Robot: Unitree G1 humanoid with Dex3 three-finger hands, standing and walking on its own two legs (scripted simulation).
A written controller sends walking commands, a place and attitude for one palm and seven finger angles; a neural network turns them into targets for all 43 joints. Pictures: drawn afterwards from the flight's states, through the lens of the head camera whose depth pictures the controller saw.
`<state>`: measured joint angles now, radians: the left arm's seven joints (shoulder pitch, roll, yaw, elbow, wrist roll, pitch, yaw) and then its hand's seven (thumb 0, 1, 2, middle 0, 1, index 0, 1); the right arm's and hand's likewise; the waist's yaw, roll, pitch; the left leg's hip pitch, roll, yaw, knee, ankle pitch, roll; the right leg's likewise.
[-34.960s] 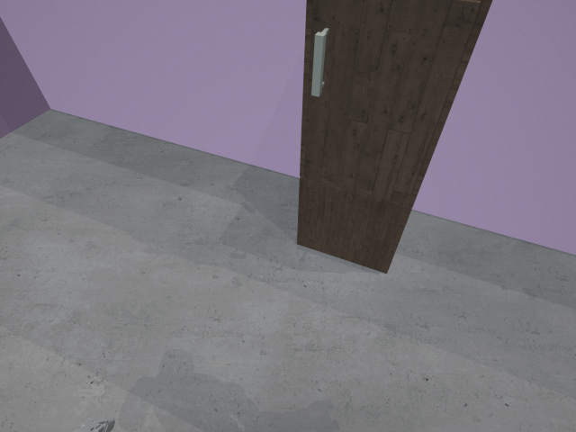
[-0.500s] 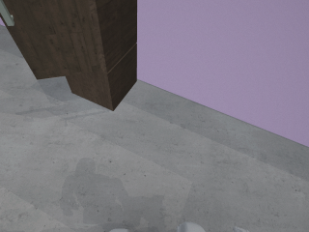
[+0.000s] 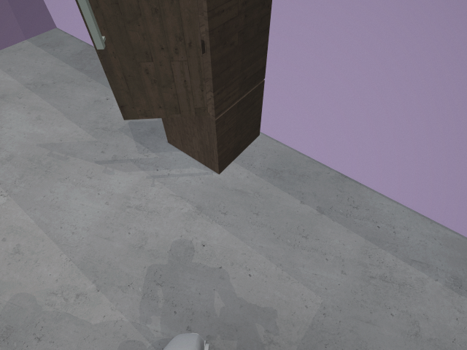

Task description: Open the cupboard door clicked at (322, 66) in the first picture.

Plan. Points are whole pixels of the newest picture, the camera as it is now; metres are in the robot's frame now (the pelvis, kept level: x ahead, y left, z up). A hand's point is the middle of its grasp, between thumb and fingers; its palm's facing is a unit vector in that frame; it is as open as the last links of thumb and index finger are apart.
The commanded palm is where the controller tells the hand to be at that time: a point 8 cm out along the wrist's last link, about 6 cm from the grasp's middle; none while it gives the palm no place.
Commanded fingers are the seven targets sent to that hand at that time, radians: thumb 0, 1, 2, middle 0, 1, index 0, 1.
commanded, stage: take the last steps up to it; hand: left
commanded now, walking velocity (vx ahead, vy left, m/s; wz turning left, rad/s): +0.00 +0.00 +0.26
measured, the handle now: (93, 20) +0.98 +0.48 +0.08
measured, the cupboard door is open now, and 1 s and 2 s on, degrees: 42 42 42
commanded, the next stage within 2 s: come to a stop and stand still in 1.42 s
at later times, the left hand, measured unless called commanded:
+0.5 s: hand out of the picture +0.12 +0.24 -0.16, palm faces +0.12 -0.97 -0.21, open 7.4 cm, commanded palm none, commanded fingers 0.00 0.90 0.90 -0.20 -0.30 -0.20 -0.30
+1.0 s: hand out of the picture +0.10 +0.27 -0.19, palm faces +0.27 -0.95 -0.16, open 7.3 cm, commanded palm none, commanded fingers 0.00 0.90 0.90 -0.20 -0.30 -0.20 -0.30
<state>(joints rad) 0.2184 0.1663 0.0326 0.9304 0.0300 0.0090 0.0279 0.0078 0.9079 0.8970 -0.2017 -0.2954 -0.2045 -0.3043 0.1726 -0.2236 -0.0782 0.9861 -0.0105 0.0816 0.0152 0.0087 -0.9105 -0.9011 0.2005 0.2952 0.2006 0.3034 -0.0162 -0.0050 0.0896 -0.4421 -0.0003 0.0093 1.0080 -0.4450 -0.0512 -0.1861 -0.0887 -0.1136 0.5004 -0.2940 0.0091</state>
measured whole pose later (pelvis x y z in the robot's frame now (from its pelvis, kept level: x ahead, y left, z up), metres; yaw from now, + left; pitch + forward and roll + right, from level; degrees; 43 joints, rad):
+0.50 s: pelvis +0.06 +0.04 +0.00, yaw +6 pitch -1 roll +1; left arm 0.17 0.19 0.05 0.99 0.03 0.01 -0.02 0.01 0.91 0.90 -0.20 -0.29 -0.20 -0.30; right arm 0.34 -0.16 -0.03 1.07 -0.02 -0.01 -0.01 0.01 -0.91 -0.90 0.20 0.30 0.20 0.30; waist 0.00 0.01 0.04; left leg -0.09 -0.05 0.02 0.39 -0.28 0.05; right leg -0.39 -0.08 -0.08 0.71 -0.34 0.03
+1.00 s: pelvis +0.21 +0.12 -0.02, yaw +10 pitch +0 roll +0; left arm 0.39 0.16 0.05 1.14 0.03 -0.01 0.00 0.01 0.91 0.90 -0.20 -0.30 -0.20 -0.30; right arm 0.17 -0.18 -0.06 1.00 -0.03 -0.05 0.02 0.01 -0.91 -0.90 0.20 0.29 0.20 0.30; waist 0.04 -0.04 0.07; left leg -0.39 0.05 0.13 0.60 -0.21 0.03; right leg -0.19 -0.16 -0.09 0.81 -0.50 0.02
